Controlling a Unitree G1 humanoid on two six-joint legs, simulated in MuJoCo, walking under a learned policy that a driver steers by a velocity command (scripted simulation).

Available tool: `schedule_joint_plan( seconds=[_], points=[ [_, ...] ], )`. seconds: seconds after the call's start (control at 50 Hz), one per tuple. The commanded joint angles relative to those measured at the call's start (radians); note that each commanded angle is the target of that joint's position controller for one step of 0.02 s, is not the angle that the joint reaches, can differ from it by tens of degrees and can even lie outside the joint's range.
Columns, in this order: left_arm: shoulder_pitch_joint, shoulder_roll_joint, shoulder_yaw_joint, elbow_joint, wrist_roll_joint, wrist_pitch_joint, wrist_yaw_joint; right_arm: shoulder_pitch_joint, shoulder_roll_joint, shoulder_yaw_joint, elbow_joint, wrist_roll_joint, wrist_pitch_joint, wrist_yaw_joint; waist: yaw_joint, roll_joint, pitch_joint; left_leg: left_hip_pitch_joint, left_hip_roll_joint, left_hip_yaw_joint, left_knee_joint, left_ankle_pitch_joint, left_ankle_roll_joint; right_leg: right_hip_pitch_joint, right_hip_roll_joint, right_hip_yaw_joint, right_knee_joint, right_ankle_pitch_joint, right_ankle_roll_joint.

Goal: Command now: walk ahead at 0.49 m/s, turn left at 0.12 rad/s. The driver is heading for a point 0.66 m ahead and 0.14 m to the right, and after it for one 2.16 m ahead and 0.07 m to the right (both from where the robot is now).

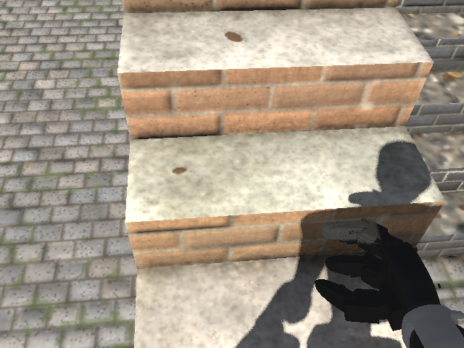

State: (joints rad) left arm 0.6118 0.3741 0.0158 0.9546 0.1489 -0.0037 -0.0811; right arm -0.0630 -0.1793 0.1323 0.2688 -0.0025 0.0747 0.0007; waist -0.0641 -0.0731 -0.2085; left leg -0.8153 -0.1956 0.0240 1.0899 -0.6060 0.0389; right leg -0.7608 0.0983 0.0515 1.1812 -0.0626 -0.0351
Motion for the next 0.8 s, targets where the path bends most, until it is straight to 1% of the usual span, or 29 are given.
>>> schedule_joint_plan(
  seconds=[0.02, 0.06, 0.1, 0.14, 0.18, 0.2, 0.22, 0.24, 0.26, 0.28, 0.32, 0.34, 0.38, 0.44, 0.46, 0.5, 0.52, 0.54, 0.56, 0.58, 0.6, 0.62, 0.64, 0.66, 0.68, 0.7, 0.74, 0.76, 0.8],
  points=[
    [-0.070, -0.035, -0.036, -0.077, -0.004, -0.021, 0.015, 0.181, -0.042, -0.003, -0.016, -0.004, -0.045, 0.008, -0.101, 0.123, -0.128, 0.420, 0.281, -0.482, -0.134, 0.405, 0.006, -0.265, -0.039, 0.166, 0.016, -0.071, 0.020],
    [0.190, 0.035, 0.003, -0.053, 0.011, -0.031, 0.056, 0.131, -0.115, -0.029, -0.063, 0.037, -0.079, -0.011, 0.016, 0.184, -0.251, 0.526, 0.299, -0.412, -0.180, 1.039, -0.060, -0.145, 0.059, 0.087, 0.072, -0.253, 0.062],
    [0.505, -0.019, -0.011, 0.046, 0.077, -0.017, 0.045, -0.085, -0.116, -0.051, -0.142, 0.098, -0.095, -0.031, 0.169, 0.163, -0.278, 0.471, 0.321, -0.399, -0.095, 0.965, -0.061, -0.114, 0.043, 0.075, 0.104, -0.285, 0.092],
    [0.270, -0.061, -0.060, 0.017, 0.071, -0.011, -0.014, -0.061, 0.000, -0.009, -0.111, 0.055, -0.066, -0.017, 0.074, 0.040, -0.155, 0.272, 0.248, -0.332, 0.091, 0.302, 0.012, -0.180, -0.028, 0.141, -0.057, -0.202, 0.021],
    [0.201, -0.049, -0.071, 0.000, 0.048, -0.011, -0.044, -0.060, -0.004, 0.008, -0.067, 0.015, -0.009, -0.002, 0.109, 0.099, -0.127, -0.007, 0.183, -0.144, 0.183, 0.218, -0.054, -0.003, -0.023, 0.056, -0.124, -0.094, -0.022],
    [0.182, -0.041, -0.072, 0.004, 0.026, -0.014, -0.047, -0.043, 0.014, 0.020, -0.049, -0.001, 0.012, 0.003, 0.126, 0.056, -0.143, -0.062, 0.175, -0.094, 0.276, 0.200, -0.064, 0.051, -0.025, 0.053, -0.157, -0.081, -0.048],
    [0.188, -0.042, -0.064, 0.025, 0.004, -0.009, -0.061, -0.054, 0.020, 0.024, -0.016, 0.032, 0.017, 0.015, 0.174, 0.049, -0.123, -0.133, 0.159, -0.055, 0.460, 0.162, -0.064, 0.079, -0.036, 0.053, -0.268, -0.134, -0.078],
    [0.107, -0.041, 0.019, -0.134, -0.165, -0.002, 0.049, -0.154, -0.006, -0.075, 0.137, -0.111, -0.065, -0.060, 0.370, -0.077, -0.122, -0.038, 0.091, 0.190, 0.821, 0.258, -0.100, 0.420, -0.139, -0.090, -0.578, 0.023, -0.184],
    [-0.242, -0.023, 0.016, -0.249, -0.164, -0.034, 0.084, 0.034, -0.005, -0.089, 0.082, -0.076, -0.080, -0.066, 0.065, -0.168, -0.040, 0.070, 0.124, -0.097, 0.929, 0.320, -0.122, 0.058, -0.243, 0.434, -0.746, -0.392, -0.228],
    [-0.502, 0.011, 0.021, -0.400, -0.134, -0.040, 0.108, 0.129, -0.043, -0.116, 0.069, -0.047, -0.051, -0.075, -0.064, 0.018, -0.036, 0.109, 0.150, -0.221, 1.103, 0.379, -0.151, -0.069, -0.419, 0.633, -0.813, -0.597, -0.258],
    [-0.836, 0.023, 0.024, -0.558, -0.131, -0.029, 0.134, 0.410, -0.202, -0.203, 0.208, -0.036, 0.026, -0.083, -0.207, 0.169, 0.010, 0.390, 0.143, -0.142, 1.133, 0.598, -0.214, -0.270, -0.436, 0.485, -0.895, -0.550, -0.159],
    [-0.833, 0.030, 0.022, -0.553, -0.117, -0.032, 0.144, 0.456, -0.251, -0.243, 0.237, -0.026, 0.040, -0.080, -0.194, 0.132, 0.024, 0.537, 0.135, -0.071, 1.131, 0.550, -0.200, -0.326, -0.391, 0.399, -0.892, -0.538, -0.138],
    [-0.643, -0.021, 0.000, -0.484, -0.123, -0.018, 0.148, 0.416, -0.225, -0.233, 0.261, -0.001, 0.037, -0.055, -0.096, 0.243, 0.137, 0.516, 0.125, 0.055, 0.574, 0.383, -0.133, -0.121, -0.239, 0.062, -0.633, -0.462, -0.065],
    [-0.775, -0.109, 0.008, -0.495, -0.078, -0.011, 0.135, 0.669, -0.064, -0.189, 0.382, -0.018, 0.014, -0.007, -0.189, 0.173, 0.308, 0.535, 0.193, 0.270, -0.287, 0.531, 0.044, -0.004, -0.116, -0.235, -0.134, -0.526, 0.080],
    [-0.673, -0.163, 0.010, -0.470, -0.108, 0.016, 0.142, 0.700, 0.014, -0.154, 0.455, 0.014, -0.001, 0.011, -0.104, 0.171, 0.361, 0.523, 0.220, 0.330, -0.710, 0.573, 0.091, 0.099, -0.064, -0.338, -0.006, -0.530, 0.086],
    [-0.366, -0.270, 0.006, -0.450, -0.142, 0.071, 0.179, 0.400, 0.171, -0.083, 0.462, -0.060, -0.044, 0.053, 0.159, 0.314, 0.325, 0.415, 0.328, 0.094, -0.933, 0.811, 0.106, 0.111, 0.021, -0.205, 0.808, -0.740, -0.007],
    [-0.404, -0.269, 0.036, -0.481, -0.125, 0.080, 0.170, 0.235, 0.135, -0.078, 0.379, -0.047, -0.070, 0.050, 0.220, 0.072, 0.293, 0.312, 0.422, -0.087, -0.977, 0.920, 0.072, 0.110, 0.151, -0.054, 1.224, -0.589, 0.033],
    [-0.578, -0.356, -0.002, -0.579, -0.178, 0.088, 0.138, 0.223, 0.043, -0.080, 0.298, -0.137, -0.104, 0.037, 0.206, 0.016, 0.246, 0.339, 0.348, -0.033, -0.658, 0.980, -0.031, -0.041, 0.187, 0.023, 1.390, -0.539, 0.059],
    [-0.658, -0.290, -0.010, -0.648, -0.153, 0.057, 0.116, 0.228, -0.151, -0.123, 0.282, -0.219, -0.152, 0.009, 0.224, 0.010, 0.159, 0.456, 0.357, -0.164, -0.468, 1.190, -0.066, -0.208, 0.192, 0.028, 1.314, -0.394, 0.109],
    [-0.596, -0.195, -0.005, -0.624, -0.114, 0.036, 0.111, 0.250, -0.349, -0.198, 0.263, -0.208, -0.162, -0.038, 0.230, 0.051, 0.145, 0.495, 0.454, -0.316, -0.562, 0.816, 0.010, -0.257, 0.065, 0.091, 1.044, -0.206, 0.141],
    [-0.621, -0.040, 0.038, -0.575, -0.094, 0.031, 0.103, 0.210, -0.364, -0.218, 0.237, -0.141, -0.171, -0.058, 0.196, -0.007, 0.193, 0.525, 0.470, -0.365, -0.603, 0.667, 0.079, -0.248, 0.024, 0.095, 0.766, -0.138, 0.152],
    [-0.764, -0.006, 0.069, -0.542, -0.097, 0.045, 0.103, 0.238, -0.230, -0.187, 0.229, -0.083, -0.154, -0.087, 0.081, -0.080, 0.184, 0.507, 0.428, -0.334, -0.571, 0.654, 0.107, -0.189, 0.094, -0.008, 0.691, -0.081, 0.163],
    [-0.747, 0.017, 0.074, -0.638, -0.097, 0.062, 0.094, 0.248, -0.343, -0.231, 0.231, -0.057, -0.166, -0.108, 0.124, 0.101, 0.142, 0.539, 0.606, -0.559, -0.596, 0.762, 0.179, -0.100, -0.017, 0.089, 0.463, -0.114, 0.117],
    [-0.669, 0.031, 0.089, -0.644, -0.106, 0.093, 0.098, 0.109, -0.331, -0.256, 0.206, -0.051, -0.160, -0.115, 0.180, 0.173, 0.090, 0.523, 0.678, -0.656, -0.495, 0.742, 0.220, 0.013, -0.153, 0.119, 0.270, -0.142, 0.059],
    [-0.596, 0.036, 0.108, -0.562, -0.098, 0.101, 0.108, 0.154, -0.251, -0.228, 0.220, -0.058, -0.156, -0.101, 0.176, 0.031, 0.006, 0.470, 0.543, -0.490, -0.318, 0.690, 0.205, 0.201, -0.111, -0.011, 0.200, 0.011, 0.040],
    [-0.539, 0.012, 0.099, -0.466, -0.142, 0.098, 0.104, 0.142, -0.164, -0.191, 0.201, -0.073, -0.131, -0.090, 0.151, 0.006, -0.024, 0.222, 0.351, -0.193, -0.302, 0.505, 0.087, 0.545, 0.006, -0.242, 0.084, 0.061, 0.067],
    [-0.418, -0.127, 0.049, -0.394, -0.189, 0.064, 0.059, 0.238, -0.131, -0.201, 0.273, -0.077, -0.087, -0.089, 0.179, 0.086, 0.174, 0.110, 0.095, 0.060, 0.004, 0.089, 0.015, 0.683, -0.100, -0.259, -0.668, 0.163, -0.030],
    [-0.399, -0.252, 0.006, -0.334, -0.166, 0.045, 0.064, 0.253, -0.077, -0.196, 0.273, -0.052, -0.049, -0.084, 0.150, -0.066, 0.284, 0.089, 0.009, 0.114, 0.445, -0.116, 0.013, 0.571, -0.172, -0.173, -0.918, 0.381, -0.053],
    [-0.678, -0.193, -0.007, -0.368, -0.112, 0.034, 0.068, 0.448, 0.017, -0.203, 0.253, -0.042, 0.017, -0.086, -0.140, -0.010, 0.209, 0.182, -0.071, -0.095, 1.053, -0.052, -0.015, 0.372, -0.253, -0.039, -1.107, 0.487, -0.020]
  ],
)
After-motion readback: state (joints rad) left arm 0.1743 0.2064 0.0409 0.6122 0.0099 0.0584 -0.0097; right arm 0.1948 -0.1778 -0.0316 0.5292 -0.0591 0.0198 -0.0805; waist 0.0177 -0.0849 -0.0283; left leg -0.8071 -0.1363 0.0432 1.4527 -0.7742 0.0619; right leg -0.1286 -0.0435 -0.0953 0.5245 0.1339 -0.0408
